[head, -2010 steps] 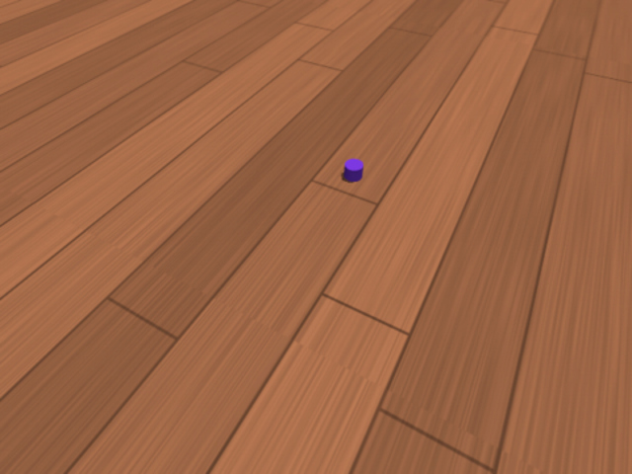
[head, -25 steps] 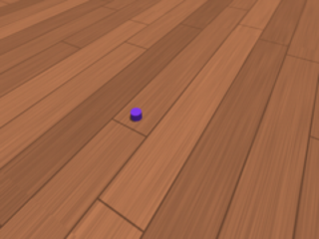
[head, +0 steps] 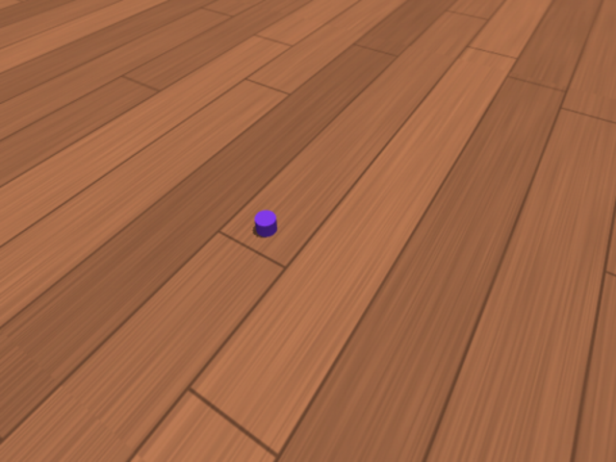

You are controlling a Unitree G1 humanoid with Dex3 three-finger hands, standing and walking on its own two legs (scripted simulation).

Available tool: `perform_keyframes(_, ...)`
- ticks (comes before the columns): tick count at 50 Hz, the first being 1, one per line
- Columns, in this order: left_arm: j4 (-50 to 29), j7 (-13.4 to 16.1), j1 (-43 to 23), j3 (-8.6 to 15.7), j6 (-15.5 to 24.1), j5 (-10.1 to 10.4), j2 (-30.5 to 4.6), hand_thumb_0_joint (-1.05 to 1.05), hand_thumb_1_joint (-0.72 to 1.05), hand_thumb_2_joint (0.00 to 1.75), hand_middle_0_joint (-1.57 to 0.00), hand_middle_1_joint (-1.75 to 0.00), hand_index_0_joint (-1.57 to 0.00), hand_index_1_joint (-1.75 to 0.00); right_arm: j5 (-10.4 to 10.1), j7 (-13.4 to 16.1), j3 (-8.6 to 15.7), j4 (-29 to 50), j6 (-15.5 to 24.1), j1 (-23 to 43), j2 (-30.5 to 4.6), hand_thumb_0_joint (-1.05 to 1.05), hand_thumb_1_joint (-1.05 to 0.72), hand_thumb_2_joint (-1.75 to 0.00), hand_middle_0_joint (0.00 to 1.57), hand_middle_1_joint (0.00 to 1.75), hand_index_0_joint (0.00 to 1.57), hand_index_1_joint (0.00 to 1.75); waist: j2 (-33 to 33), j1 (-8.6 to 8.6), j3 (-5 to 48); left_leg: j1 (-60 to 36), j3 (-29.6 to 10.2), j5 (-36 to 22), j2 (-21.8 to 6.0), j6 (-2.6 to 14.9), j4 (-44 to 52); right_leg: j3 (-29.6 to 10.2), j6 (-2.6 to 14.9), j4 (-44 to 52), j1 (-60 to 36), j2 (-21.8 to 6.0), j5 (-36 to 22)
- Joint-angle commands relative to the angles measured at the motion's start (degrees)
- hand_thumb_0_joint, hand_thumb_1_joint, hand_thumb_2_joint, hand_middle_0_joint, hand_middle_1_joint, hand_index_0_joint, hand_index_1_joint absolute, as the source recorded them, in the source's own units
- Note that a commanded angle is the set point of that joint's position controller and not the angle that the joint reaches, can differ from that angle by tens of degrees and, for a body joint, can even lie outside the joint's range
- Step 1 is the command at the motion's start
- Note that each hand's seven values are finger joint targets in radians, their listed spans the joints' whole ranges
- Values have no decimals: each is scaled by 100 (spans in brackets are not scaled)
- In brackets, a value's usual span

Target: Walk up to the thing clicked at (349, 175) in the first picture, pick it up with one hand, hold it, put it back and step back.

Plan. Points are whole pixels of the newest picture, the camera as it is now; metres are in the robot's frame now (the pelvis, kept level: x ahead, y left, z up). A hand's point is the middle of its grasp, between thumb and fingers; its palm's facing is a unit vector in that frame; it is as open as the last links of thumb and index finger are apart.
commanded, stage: step back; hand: left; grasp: from above
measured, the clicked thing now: (266, 223) +1.10 +0.22 -0.73
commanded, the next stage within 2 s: stand in 0.34 s
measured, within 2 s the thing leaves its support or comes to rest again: neither
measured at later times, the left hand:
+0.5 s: hand out of the picture +0.13 +0.25 -0.13, palm faces -0.04 -0.94 -0.34, open 7.4 cm
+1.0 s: hand out of the picture +0.09 +0.24 -0.14, palm faces -0.07 -0.94 -0.34, open 7.4 cm
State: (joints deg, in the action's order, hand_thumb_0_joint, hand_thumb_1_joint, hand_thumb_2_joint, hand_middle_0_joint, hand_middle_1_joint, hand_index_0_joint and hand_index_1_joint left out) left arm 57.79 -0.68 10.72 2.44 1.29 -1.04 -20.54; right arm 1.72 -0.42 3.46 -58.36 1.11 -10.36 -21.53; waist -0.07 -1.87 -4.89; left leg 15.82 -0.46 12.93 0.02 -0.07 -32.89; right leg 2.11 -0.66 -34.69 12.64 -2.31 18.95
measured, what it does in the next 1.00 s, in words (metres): stands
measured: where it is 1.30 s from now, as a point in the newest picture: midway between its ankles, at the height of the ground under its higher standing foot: outside the picture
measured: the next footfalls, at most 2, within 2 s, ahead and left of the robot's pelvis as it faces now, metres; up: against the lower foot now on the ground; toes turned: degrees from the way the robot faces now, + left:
none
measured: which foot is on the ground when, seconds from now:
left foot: down 0.00-1.00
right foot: down 0.00-1.00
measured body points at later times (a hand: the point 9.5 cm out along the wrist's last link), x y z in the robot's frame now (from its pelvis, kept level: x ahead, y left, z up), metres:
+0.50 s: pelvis +0.02 +0.01 +0.02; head +0.03 +0.01 +0.47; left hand +0.13 +0.30 -0.11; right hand +0.14 -0.29 -0.11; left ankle +0.04 +0.12 -0.73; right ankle +0.00 -0.13 -0.73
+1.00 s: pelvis +0.01 -0.01 +0.02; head +0.02 -0.01 +0.47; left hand +0.09 +0.29 -0.11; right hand +0.06 -0.31 -0.12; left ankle +0.04 +0.12 -0.73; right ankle +0.00 -0.13 -0.73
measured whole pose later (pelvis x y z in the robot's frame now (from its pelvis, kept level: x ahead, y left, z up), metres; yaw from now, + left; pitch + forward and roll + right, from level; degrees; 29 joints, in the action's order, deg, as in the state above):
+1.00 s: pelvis +0.01 -0.01 +0.02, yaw -2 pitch -2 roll +0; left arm 65.4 -0.5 6.6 -0.3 1.2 -0.6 -20.1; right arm 0.5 -1.1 0.7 -67.1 0.5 -6.4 -19.5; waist -0.1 0.7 -3.2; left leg 8.4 1.0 7.4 -1.5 -0.9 -18.1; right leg 0.9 -0.5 -18.0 5.3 -0.7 10.5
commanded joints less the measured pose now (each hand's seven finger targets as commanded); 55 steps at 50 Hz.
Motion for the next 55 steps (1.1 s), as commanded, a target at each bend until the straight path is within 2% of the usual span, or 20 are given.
perform_keyframes(1, -352, 110, -368, 184, 48, 116, -1153, 0, 90, 90, -20, -30, -20, -30, -27, 83, 184, 349, 126, 508, -1350, 0, -90, -90, 20, 30, 20, 30, -411, 21, 658, -6, -1415, -137, -1294, 726, 1161, -275, 210, 458, -221, -37, 181)
perform_keyframes(4, -164, 107, -397, 150, 81, 92, -1188, 0, 90, 90, -20, -30, -20, -30, -29, 91, 96, 241, 137, 707, -1202, 0, -90, -90, 20, 30, 20, 30, -703, 9, 574, -178, -1046, -791, -1001, 399, 1199, -368, 255, 776, -336, -183, -662)
perform_keyframes(5, -116, 111, -332, 148, 98, 103, -1233, 0, 90, 90, -20, -30, -20, -30, -49, 97, 78, 202, 147, 714, -1181, 0, -90, -90, 20, 30, 20, 30, -701, 7, 696, -384, -904, -1286, -949, 345, 1117, -388, 244, 810, -426, -241, -1060)
perform_keyframes(8, 11, 136, -413, 154, 116, 107, -1245, 0, 90, 90, -20, -30, -20, -30, -101, 119, 67, 93, 138, 754, -1088, 0, -90, -90, 20, 30, 20, 30, -471, 61, 1017, -804, -612, -2381, -855, 290, 859, -388, 216, 940, -659, -361, -1892)
perform_keyframes(10, 43, 146, -487, 134, 114, 99, -1236, 0, 90, 90, -20, -30, -20, -30, -115, 128, 73, 40, 120, 792, -1047, 0, -90, -90, 20, 30, 20, 30, -288, 87, 1156, -1057, -460, -2651, -796, 272, 762, -411, 217, 991, -659, -409, -2210)
perform_keyframes(16, 108, 161, -709, 127, 73, 61, -1211, 0, 90, 90, -20, -30, -20, -30, -98, 128, 80, -48, 72, 1058, -962, 0, -90, -90, 20, 30, 20, 30, -41, 115, 983, -947, -326, -2078, -771, 236, 952, -446, 198, 1194, -733, -459, -2269)
perform_keyframes(17, 218, 139, -723, 12, 76, 89, -1021, 0, 90, 90, -20, -30, -20, -30, -150, 104, 6, -89, 97, 952, -962, 0, -90, -90, 20, 30, 20, 30, -98, 192, 973, -1087, -461, -2208, -790, 226, 1202, -538, 158, 1337, -772, -483, -2301)
perform_keyframes(20, 266, 134, -812, 1, 85, 75, -1094, 0, 90, 90, -20, -30, -20, -30, -153, 74, -3, -149, 106, 1081, -942, 0, -90, -90, 20, 30, 20, 30, -37, 186, 779, -1123, -447, -2020, -784, 157, 1363, -529, 111, 1594, -739, -484, -2042)
perform_keyframes(23, 291, 129, -859, 7, 108, 64, -1165, 0, 90, 90, -20, -30, -20, -30, -146, 50, -15, -192, 103, 1118, -921, 0, -90, -90, 20, 30, 20, 30, 46, 185, 873, -1287, -427, -1998, -792, 125, 1440, -559, 114, 1711, -820, -551, -2138)
perform_keyframes(25, 312, 123, -913, 7, 115, 62, -1165, 0, 90, 90, -20, -30, -20, -30, -140, 50, -23, -227, 98, 1111, -940, 0, -90, -90, 20, 30, 20, 30, 34, 203, 788, -1133, -407, -1506, -763, 112, 1579, -602, 93, 1851, -848, -562, -1775)
perform_keyframes(27, 336, 118, -895, -8, 111, 50, -1149, 0, 90, 90, -20, -30, -20, -30, -129, 39, -19, -246, 96, 1157, -959, 0, -90, -90, 20, 30, 20, 30, -43, 191, 774, -1122, -413, -1366, -759, 85, 1654, -574, 105, 1910, -788, -541, -1588)
perform_keyframes(29, 345, 114, -901, -1, 118, 51, -1195, 0, 90, 90, -20, -30, -20, -30, -132, 35, -37, -283, 107, 1136, -930, 0, -90, -90, 20, 30, 20, 30, -26, 188, 832, -1194, -384, -1423, -765, 73, 1670, -610, 130, 1922, -822, -575, -1684)
perform_keyframes(32, 386, 114, -874, -19, 113, 42, -1181, 0, 90, 90, -20, -30, -20, -30, -122, 30, -41, -347, 94, 1096, -955, 0, -90, -90, 20, 30, 20, 30, 16, 195, 672, -1010, -396, -901, -732, 57, 1777, -633, 118, 2040, -721, -563, -1239)
perform_keyframes(34, 392, 106, -883, -25, 115, 43, -1181, 0, 90, 90, -20, -30, -20, -30, -125, 26, -39, -387, 99, 1075, -986, 0, -90, -90, 20, 30, 20, 30, 14, 202, 692, -1073, -401, -955, -747, 48, 1779, -645, 142, 2042, -683, -563, -1248)
perform_keyframes(37, 417, 104, -811, -37, 111, 51, -1174, 0, 90, 90, -20, -30, -20, -30, -125, 18, -54, -435, 92, 1003, -976, 0, -90, -90, 20, 30, 20, 30, -41, 204, 583, -914, -418, -636, -724, 39, 1845, -641, 139, 2086, -631, -546, -972)
perform_keyframes(41, 393, 105, -804, -37, 124, 49, -1204, 0, 90, 90, -20, -30, -20, -30, -124, 15, -60, -458, 91, 892, -996, 0, -90, -90, 20, 30, 20, 30, 31, 235, 765, -1040, -404, -834, -749, 69, 1753, -686, 161, 2053, -678, -586, -1184)
perform_keyframes(46, 412, 101, -727, -53, 94, 61, -1201, 0, 90, 90, -20, -30, -20, -30, -111, 17, -85, -498, 69, 764, -1010, 0, -90, -90, 20, 30, 20, 30, 29, 244, 496, -875, -445, -422, -722, 41, 1826, -699, 165, 2147, -439, -535, -660)
perform_keyframes(49, 395, 103, -658, -56, 111, 43, -1216, 0, 90, 90, -20, -30, -20, -30, -123, 20, -87, -466, 75, 755, -987, 0, -90, -90, 20, 30, 20, 30, 90, 231, 699, -985, -436, -855, -753, 58, 1727, -668, 158, 2038, -589, -552, -1164)
perform_keyframes(53, 404, 103, -629, -66, 94, 58, -1204, 0, 90, 90, -20, -30, -20, -30, -116, 26, -98, -491, 65, 690, -1043, 0, -90, -90, 20, 30, 20, 30, -4, 231, 552, -900, -449, -640, -745, 64, 1761, -687, 167, 2093, -521, -539, -930)
perform_keyframes(55, 405, 102, -630, -56, 83, 53, -1224, 0, 90, 90, -20, -30, -20, -30, -112, 22, -111, -471, 50, 674, -1004, 0, -90, -90, 20, 30, 20, 30, 68, 235, 446, -761, -464, -430, -721, 55, 1791, -669, 172, 2139, -467, -513, -607)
